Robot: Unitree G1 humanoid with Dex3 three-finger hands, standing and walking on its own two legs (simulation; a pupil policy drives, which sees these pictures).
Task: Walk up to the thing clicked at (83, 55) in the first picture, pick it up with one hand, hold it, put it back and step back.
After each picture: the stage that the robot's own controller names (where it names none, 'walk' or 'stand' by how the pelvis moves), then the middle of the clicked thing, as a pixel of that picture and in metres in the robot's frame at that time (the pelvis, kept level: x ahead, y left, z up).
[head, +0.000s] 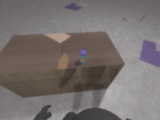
stand; (83, 56) +0.58 +0.09 -0.05
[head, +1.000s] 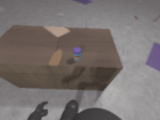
sink last; (77, 54) +0.53 +0.15 -0.03
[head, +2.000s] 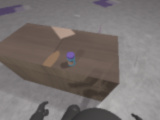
stand; (71, 59) +0.48 +0.19 -0.02
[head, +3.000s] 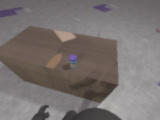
stand; (73, 61) +0.49 +0.17 -0.05
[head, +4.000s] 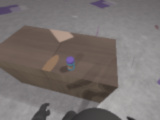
stand; (70, 63) +0.45 +0.19 -0.05
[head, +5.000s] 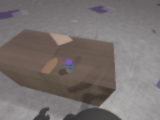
stand; (69, 66) +0.45 +0.20 -0.06
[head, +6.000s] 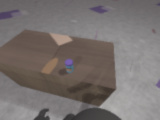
stand; (69, 66) +0.45 +0.20 -0.06
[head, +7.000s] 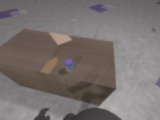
rise first; (69, 65) +0.45 +0.20 -0.06
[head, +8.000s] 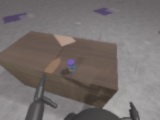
rise first; (71, 66) +0.45 +0.20 -0.05
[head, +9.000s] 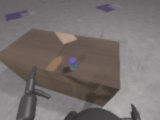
go down; (72, 64) +0.46 +0.19 -0.05
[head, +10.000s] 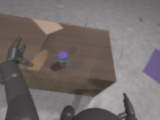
go down; (63, 59) +0.44 +0.18 +0.00
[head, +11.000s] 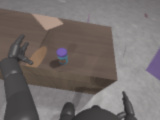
close in; (62, 56) +0.45 +0.19 +0.01
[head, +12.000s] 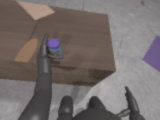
close; (55, 48) +0.47 +0.20 +0.05
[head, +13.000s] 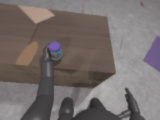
lift; (56, 51) +0.46 +0.20 +0.04
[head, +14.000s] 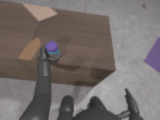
lift; (53, 51) +0.45 +0.22 +0.05
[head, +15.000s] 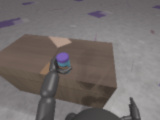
lift; (64, 63) +0.32 +0.17 +0.17
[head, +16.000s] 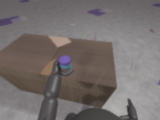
hold; (66, 66) +0.33 +0.16 +0.13
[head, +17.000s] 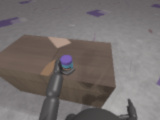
hold; (67, 65) +0.33 +0.15 +0.14
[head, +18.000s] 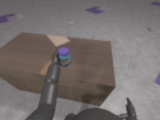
crouch; (64, 57) +0.39 +0.18 +0.14
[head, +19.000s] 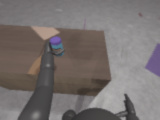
lower; (57, 47) +0.48 +0.20 +0.11
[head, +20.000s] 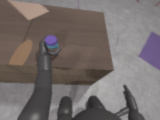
lower; (52, 45) +0.50 +0.20 +0.05
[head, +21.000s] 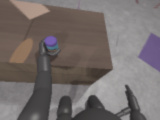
lower; (52, 46) +0.49 +0.20 +0.05
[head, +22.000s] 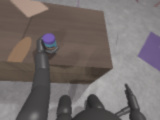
lower; (50, 44) +0.50 +0.21 +0.05
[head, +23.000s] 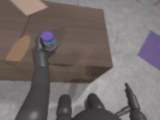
lower; (49, 42) +0.51 +0.21 +0.06
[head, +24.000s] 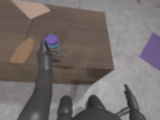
withdraw; (53, 45) +0.50 +0.20 +0.05
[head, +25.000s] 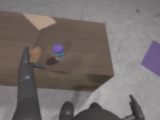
sink last; (59, 53) +0.47 +0.20 +0.02
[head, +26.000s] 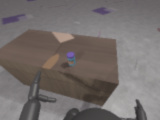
stand; (71, 59) +0.50 +0.20 +0.00
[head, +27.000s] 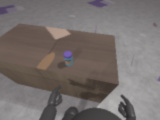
stand; (68, 58) +0.47 +0.20 +0.01
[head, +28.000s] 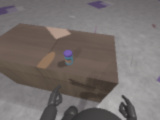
stand; (68, 57) +0.48 +0.20 +0.01
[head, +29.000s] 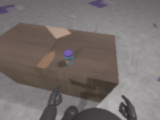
stand; (68, 57) +0.48 +0.20 +0.01
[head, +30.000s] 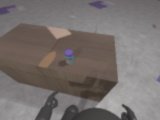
stand; (69, 57) +0.49 +0.20 +0.00
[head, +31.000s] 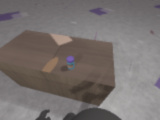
stand; (70, 62) +0.49 +0.20 -0.05
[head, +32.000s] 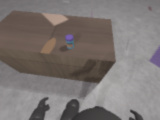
walk; (69, 42) +0.61 +0.21 -0.02
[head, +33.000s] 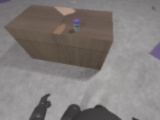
walk; (76, 25) +0.90 +0.21 -0.02
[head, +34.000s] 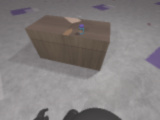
stand; (81, 29) +1.11 +0.20 -0.04
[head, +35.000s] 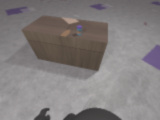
stand; (79, 30) +1.09 +0.21 -0.06
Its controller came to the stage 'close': yes
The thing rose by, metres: 0.21
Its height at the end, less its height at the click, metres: +0.00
